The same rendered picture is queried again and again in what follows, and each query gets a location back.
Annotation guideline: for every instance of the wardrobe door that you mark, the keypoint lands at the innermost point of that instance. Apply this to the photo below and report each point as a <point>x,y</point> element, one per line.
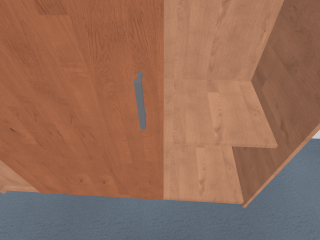
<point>69,120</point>
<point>8,177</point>

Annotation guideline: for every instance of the handle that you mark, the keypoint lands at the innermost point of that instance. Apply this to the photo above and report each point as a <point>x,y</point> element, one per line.
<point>138,87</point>

